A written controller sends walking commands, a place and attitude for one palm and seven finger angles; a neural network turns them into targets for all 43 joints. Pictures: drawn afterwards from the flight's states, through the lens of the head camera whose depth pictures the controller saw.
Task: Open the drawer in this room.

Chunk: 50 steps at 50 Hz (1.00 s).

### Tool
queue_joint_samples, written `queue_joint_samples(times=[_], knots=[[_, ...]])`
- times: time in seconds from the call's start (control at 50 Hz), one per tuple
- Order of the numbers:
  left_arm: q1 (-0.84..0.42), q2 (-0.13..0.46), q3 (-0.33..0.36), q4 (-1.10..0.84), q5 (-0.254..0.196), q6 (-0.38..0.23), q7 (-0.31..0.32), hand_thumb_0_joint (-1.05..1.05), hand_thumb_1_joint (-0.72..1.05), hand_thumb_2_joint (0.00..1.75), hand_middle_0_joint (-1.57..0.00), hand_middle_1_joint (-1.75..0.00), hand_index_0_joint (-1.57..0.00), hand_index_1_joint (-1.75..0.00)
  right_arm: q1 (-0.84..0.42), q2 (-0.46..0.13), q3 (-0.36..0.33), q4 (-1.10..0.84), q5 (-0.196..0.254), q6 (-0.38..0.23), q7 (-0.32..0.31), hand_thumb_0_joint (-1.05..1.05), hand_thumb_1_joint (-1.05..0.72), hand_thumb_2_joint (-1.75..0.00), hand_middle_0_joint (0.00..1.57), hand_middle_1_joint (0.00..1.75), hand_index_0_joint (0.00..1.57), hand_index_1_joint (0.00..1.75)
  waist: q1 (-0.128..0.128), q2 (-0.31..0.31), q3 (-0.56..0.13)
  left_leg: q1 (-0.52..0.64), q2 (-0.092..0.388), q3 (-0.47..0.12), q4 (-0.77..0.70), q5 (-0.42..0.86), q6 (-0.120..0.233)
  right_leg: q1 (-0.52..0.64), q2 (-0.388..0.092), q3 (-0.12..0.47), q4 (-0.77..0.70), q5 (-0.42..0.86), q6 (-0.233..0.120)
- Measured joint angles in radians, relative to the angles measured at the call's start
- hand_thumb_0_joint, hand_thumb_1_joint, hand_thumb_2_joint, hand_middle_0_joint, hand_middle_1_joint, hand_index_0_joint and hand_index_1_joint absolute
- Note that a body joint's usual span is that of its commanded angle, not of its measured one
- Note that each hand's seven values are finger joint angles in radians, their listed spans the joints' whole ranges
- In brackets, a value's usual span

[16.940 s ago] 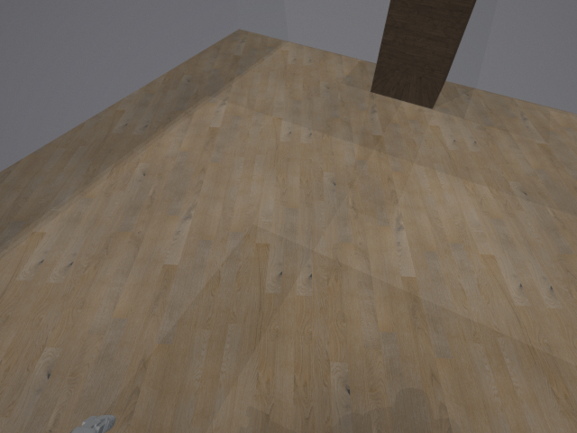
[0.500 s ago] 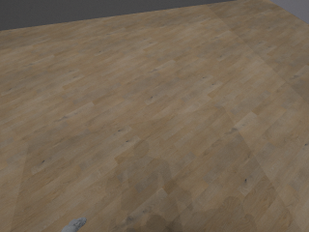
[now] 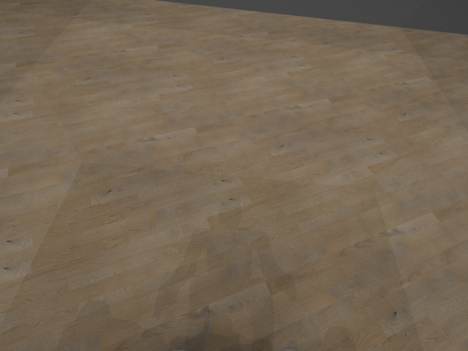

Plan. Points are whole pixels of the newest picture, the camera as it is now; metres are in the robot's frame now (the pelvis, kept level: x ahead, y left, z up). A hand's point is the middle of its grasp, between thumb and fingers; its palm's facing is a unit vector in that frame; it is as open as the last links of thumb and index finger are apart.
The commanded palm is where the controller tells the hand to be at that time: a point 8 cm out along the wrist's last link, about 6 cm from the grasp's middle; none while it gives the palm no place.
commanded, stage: turn or walk to find it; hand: left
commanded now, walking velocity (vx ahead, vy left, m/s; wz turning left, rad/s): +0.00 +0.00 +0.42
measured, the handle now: out of the picture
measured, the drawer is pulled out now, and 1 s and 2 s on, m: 0.00 0.00 0.00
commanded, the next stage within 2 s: none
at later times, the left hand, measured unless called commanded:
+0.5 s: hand out of the picture +0.06 +0.16 -0.13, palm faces +0.20 -0.94 -0.27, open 7.4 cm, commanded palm none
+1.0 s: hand out of the picture -0.13 +0.19 -0.18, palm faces +0.47 -0.85 -0.25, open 7.4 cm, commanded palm none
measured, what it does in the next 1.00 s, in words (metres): steps on the spot, turning left: right foot, then left foot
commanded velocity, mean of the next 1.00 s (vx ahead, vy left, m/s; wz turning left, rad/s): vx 0.00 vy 0.00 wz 0.42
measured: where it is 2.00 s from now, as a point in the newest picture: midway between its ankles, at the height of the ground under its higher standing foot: outside the picture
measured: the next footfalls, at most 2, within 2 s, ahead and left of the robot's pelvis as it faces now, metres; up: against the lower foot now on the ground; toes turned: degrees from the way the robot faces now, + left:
right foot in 0.42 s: +0.04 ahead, -0.13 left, +0.00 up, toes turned +6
left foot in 0.90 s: -0.06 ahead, +0.10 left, +0.00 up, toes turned +27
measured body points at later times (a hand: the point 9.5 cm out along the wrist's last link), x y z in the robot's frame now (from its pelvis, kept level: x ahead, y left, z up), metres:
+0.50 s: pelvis -0.01 -0.04 +0.01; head +0.02 -0.07 +0.45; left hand +0.05 +0.21 -0.11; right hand +0.07 -0.28 -0.16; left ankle -0.03 +0.09 -0.68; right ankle +0.00 -0.14 -0.73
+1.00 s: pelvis -0.04 -0.01 +0.00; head -0.03 +0.02 +0.45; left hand -0.15 +0.23 -0.16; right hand +0.16 -0.19 -0.12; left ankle -0.09 +0.08 -0.73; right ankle -0.01 -0.14 -0.68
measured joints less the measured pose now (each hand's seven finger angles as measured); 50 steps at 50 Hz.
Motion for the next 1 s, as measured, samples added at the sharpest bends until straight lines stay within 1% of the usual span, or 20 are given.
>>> queue_joint_samples(times=[0.06, 0.14, 0.28, 0.34, 0.38, 0.4, 0.42, 0.44, 0.48, 0.54, 0.58, 0.62, 0.7, 0.82, 0.86, 0.88, 0.9, 0.92, 0.96, 1.0], knots=[[-0.021, 0.005, 0.004, 0.006, -0.001, 0.004, -0.006, 0.01, 0.91, 0.9, -0.2, -0.3, -0.2, -0.3, -0.001, 0.01, 0.009, -0.004, -0.002, -0.005, -0.012, 0.01, -0.91, -0.9, 0.2, 0.3, 0.2, 0.3, -0.002, 0.013, -0.006, 0.024, -0.005, -0.022, -0.064, 0.039, 0.009, -0.062, 0.032, 0.052, 0.153, 0.043, 0.01], [-0.046, 0.001, 0.001, -0.013, -0.001, -0.008, -0.012, 0.01, 0.91, 0.9, -0.2, -0.3, -0.2, -0.3, 0.003, 0.018, 0.015, -0.004, -0.001, -0.007, -0.013, 0.01, -0.9, -0.9, 0.2, 0.3, 0.2, 0.3, -0.004, 0.026, -0.017, 0.048, -0.02, -0.047, -0.141, 0.09, 0.016, -0.089, 0.042, 0.083, 0.185, 0.104, 0.023], [-0.1, -0.021, -0.007, -0.049, -0.004, -0.013, -0.009, 0.0, 0.91, 0.9, -0.2, -0.3, -0.2, -0.3, 0.03, 0.023, 0.006, -0.006, -0.005, -0.002, -0.009, 0.0, -0.9, -0.9, 0.21, 0.3, 0.2, 0.3, -0.033, 0.049, -0.025, 0.036, -0.041, -0.095, -0.164, 0.12, 0.007, -0.043, 0.062, 0.105, 0.041, 0.08, 0.029], [-0.123, -0.037, -0.014, -0.066, -0.007, -0.02, -0.009, 0.0, 0.91, 0.9, -0.2, -0.3, -0.2, -0.3, 0.045, 0.015, -0.002, -0.002, -0.008, 0.007, -0.008, 0.01, -0.9, -0.9, 0.21, 0.3, 0.2, 0.3, -0.049, 0.066, -0.025, 0.014, -0.046, -0.12, -0.143, 0.119, -0.006, 0.006, 0.081, 0.102, -0.084, 0.077, 0.02], [-0.13, -0.048, -0.019, -0.079, -0.01, -0.031, -0.009, 0.0, 0.91, 0.9, -0.2, -0.3, -0.2, -0.3, 0.056, 0.008, -0.008, 0.003, -0.008, 0.014, -0.007, 0.01, -0.9, -0.9, 0.21, 0.3, 0.2, 0.3, -0.055, 0.077, -0.027, -0.007, -0.052, -0.136, -0.119, 0.113, -0.019, 0.054, 0.094, 0.096, -0.203, 0.128, 0.013], [-0.13, -0.051, -0.022, -0.086, -0.011, -0.039, -0.009, 0.0, 0.91, 0.9, -0.2, -0.3, -0.2, -0.3, 0.065, 0.004, -0.012, 0.004, -0.006, 0.016, -0.007, 0.01, -0.9, -0.9, 0.21, 0.3, 0.2, 0.3, -0.056, 0.079, -0.03, -0.022, -0.058, -0.143, -0.098, 0.106, -0.027, 0.089, 0.097, 0.089, -0.286, 0.179, 0.01], [-0.129, -0.058, -0.025, -0.088, -0.008, -0.049, -0.007, 0.0, 0.91, 0.9, -0.2, -0.3, -0.2, -0.3, 0.071, -0.003, -0.016, 0.006, -0.002, 0.019, -0.006, 0.01, -0.9, -0.9, 0.21, 0.3, 0.2, 0.3, -0.055, 0.091, -0.031, -0.039, -0.057, -0.154, -0.066, 0.094, -0.036, 0.11, 0.103, 0.078, -0.335, 0.217, -0.02], [-0.129, -0.069, -0.028, -0.088, -0.003, -0.056, -0.006, 0.0, 0.91, 0.9, -0.2, -0.3, -0.2, -0.3, 0.074, -0.012, -0.022, 0.01, 0.001, 0.023, -0.006, 0.01, -0.9, -0.9, 0.21, 0.3, 0.2, 0.3, -0.058, 0.108, -0.025, -0.062, -0.056, -0.163, -0.005, 0.026, -0.041, 0.112, 0.109, 0.063, -0.33, 0.223, -0.051], [-0.114, -0.083, -0.034, -0.093, -0.001, -0.062, -0.005, 0.0, 0.91, 0.9, -0.2, -0.3, -0.2, -0.3, 0.082, -0.022, -0.031, 0.017, -0.001, 0.04, -0.006, 0.01, -0.9, -0.9, 0.2, 0.3, 0.2, 0.3, -0.058, 0.112, -0.025, -0.127, -0.069, -0.154, 0.188, -0.104, -0.046, 0.117, 0.097, 0.042, -0.32, 0.212, -0.087], [-0.084, -0.097, -0.037, -0.086, -0.001, -0.059, -0.002, 0.0, 0.91, 0.9, -0.2, -0.3, -0.2, -0.3, 0.088, -0.039, -0.043, 0.025, -0.005, 0.053, 0.001, 0.01, -0.91, -0.9, 0.2, 0.3, 0.2, 0.3, -0.058, 0.113, -0.027, -0.202, -0.057, -0.126, 0.454, -0.09, -0.058, 0.145, 0.08, 0.017, -0.356, 0.221, -0.096], [-0.067, -0.102, -0.037, -0.076, 0.0, -0.058, -0.001, 0.0, 0.91, 0.9, -0.2, -0.3, -0.2, -0.3, 0.093, -0.046, -0.045, 0.03, -0.006, 0.054, 0.005, 0.01, -0.91, -0.9, 0.2, 0.3, 0.2, 0.3, -0.059, 0.111, -0.027, -0.222, -0.034, -0.116, 0.538, -0.051, -0.071, 0.161, 0.072, -0.002, -0.378, 0.231, -0.097], [-0.051, -0.104, -0.036, -0.066, 0.002, -0.06, 0.0, 0.0, 0.91, 0.9, -0.2, -0.3, -0.2, -0.3, 0.095, -0.05, -0.046, 0.036, -0.007, 0.056, 0.007, 0.01, -0.91, -0.9, 0.2, 0.3, 0.2, 0.3, -0.057, 0.105, -0.027, -0.22, -0.012, -0.111, 0.559, -0.032, -0.083, 0.17, 0.063, -0.02, -0.391, 0.236, -0.097], [-0.023, -0.099, -0.033, -0.05, 0.006, -0.063, 0.0, 0.0, 0.91, 0.9, -0.2, -0.3, -0.2, -0.3, 0.087, -0.05, -0.04, 0.048, -0.005, 0.062, 0.006, 0.01, -0.91, -0.9, 0.2, 0.3, 0.2, 0.3, -0.043, 0.087, -0.02, -0.179, 0.019, -0.1, 0.484, -0.06, -0.099, 0.175, 0.042, -0.054, -0.396, 0.236, -0.094], [0.008, -0.068, -0.024, -0.026, 0.014, -0.059, -0.005, 0.0, 0.91, 0.9, -0.2, -0.3, -0.2, -0.3, 0.031, -0.041, -0.019, 0.045, 0.006, 0.052, 0.002, 0.01, -0.91, -0.9, 0.2, 0.3, 0.2, 0.3, -0.006, 0.056, -0.002, -0.075, 0.028, -0.04, 0.222, -0.12, -0.089, 0.156, 0.006, -0.1, -0.361, 0.224, -0.074], [0.018, -0.051, -0.017, -0.015, 0.013, -0.054, -0.005, 0.0, 0.91, 0.9, -0.2, -0.3, -0.2, -0.3, 0.01, -0.035, -0.012, 0.033, 0.008, 0.041, 0.001, 0.01, -0.91, -0.9, 0.2, 0.3, 0.2, 0.3, 0.002, 0.044, -0.001, -0.03, 0.022, -0.013, 0.107, -0.085, -0.08, 0.144, -0.008, -0.117, -0.33, 0.211, -0.061], [0.024, -0.042, -0.013, -0.009, 0.01, -0.051, -0.005, 0.0, 0.91, 0.9, -0.2, -0.3, -0.2, -0.3, 0.002, -0.033, -0.009, 0.024, 0.009, 0.033, 0.002, 0.01, -0.91, -0.9, 0.2, 0.3, 0.2, 0.3, 0.004, 0.04, -0.003, 0.003, 0.019, 0.0, 0.025, -0.031, -0.074, 0.134, -0.015, -0.124, -0.305, 0.2, -0.052], [0.034, -0.035, -0.01, -0.007, 0.006, -0.045, -0.006, 0.0, 0.91, 0.9, -0.2, -0.3, -0.2, -0.3, -0.003, -0.035, -0.007, 0.013, 0.008, 0.022, 0.004, 0.01, -0.91, -0.9, 0.2, 0.3, 0.2, 0.3, 0.004, 0.04, -0.011, 0.03, 0.02, 0.003, -0.048, 0.021, -0.048, 0.116, -0.02, -0.131, -0.267, 0.182, -0.042], [0.032, -0.021, -0.005, 0.0, 0.002, -0.035, -0.005, 0.0, 0.91, 0.9, -0.2, -0.3, -0.2, -0.3, -0.016, -0.025, -0.007, 0.008, 0.005, 0.013, 0.004, 0.01, -0.91, -0.9, 0.2, 0.3, 0.2, 0.3, 0.008, 0.02, -0.007, 0.024, 0.007, 0.007, -0.042, 0.022, -0.023, 0.089, -0.029, -0.106, -0.205, 0.119, -0.026], [0.023, -0.002, -0.001, 0.012, 0.001, -0.008, 0.0, 0.0, 0.91, 0.9, -0.2, -0.3, -0.2, -0.3, -0.031, -0.009, 0.001, -0.003, 0.002, 0.002, 0.0, 0.01, -0.91, -0.9, 0.2, 0.3, 0.2, 0.3, 0.014, 0.002, -0.003, 0.019, -0.003, 0.005, -0.022, 0.011, -0.003, 0.027, -0.006, -0.028, -0.05, 0.004, -0.008], [0.008, 0.003, 0.001, 0.021, 0.0, 0.006, -0.001, 0.01, 0.91, 0.9, -0.2, -0.3, -0.2, -0.3, -0.033, -0.001, 0.006, -0.01, -0.001, -0.003, -0.008, 0.01, -0.91, -0.9, 0.2, 0.3, 0.2, 0.3, 0.009, 0.01, -0.008, 0.027, -0.004, -0.013, -0.045, 0.024, 0.001, -0.023, 0.022, 0.02, 0.077, 0.001, 0.002]])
